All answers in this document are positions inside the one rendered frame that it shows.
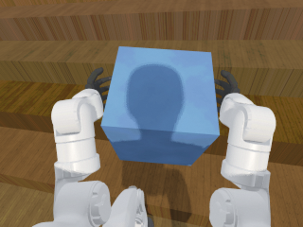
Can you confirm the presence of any left robot shin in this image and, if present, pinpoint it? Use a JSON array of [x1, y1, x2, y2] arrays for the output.
[[129, 185, 148, 227]]

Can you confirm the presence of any carton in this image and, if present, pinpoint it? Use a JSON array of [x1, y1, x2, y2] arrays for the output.
[[100, 46, 220, 166]]

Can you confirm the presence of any robot right upper arm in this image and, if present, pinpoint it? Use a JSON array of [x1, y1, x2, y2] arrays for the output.
[[209, 187, 271, 227]]

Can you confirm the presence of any robot left hand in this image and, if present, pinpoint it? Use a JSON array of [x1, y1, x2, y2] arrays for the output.
[[84, 67, 112, 110]]

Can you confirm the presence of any robot right forearm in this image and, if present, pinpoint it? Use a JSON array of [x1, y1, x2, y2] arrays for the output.
[[219, 93, 276, 224]]

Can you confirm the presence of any robot left upper arm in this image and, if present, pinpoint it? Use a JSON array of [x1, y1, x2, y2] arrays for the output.
[[32, 181, 112, 227]]

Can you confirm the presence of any robot left forearm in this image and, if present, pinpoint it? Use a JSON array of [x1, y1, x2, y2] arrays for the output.
[[51, 89, 104, 218]]

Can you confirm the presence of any robot right hand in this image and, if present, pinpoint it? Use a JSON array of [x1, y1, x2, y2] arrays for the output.
[[214, 70, 241, 113]]

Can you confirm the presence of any robot left thigh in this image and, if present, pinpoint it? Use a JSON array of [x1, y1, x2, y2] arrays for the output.
[[102, 188, 145, 227]]

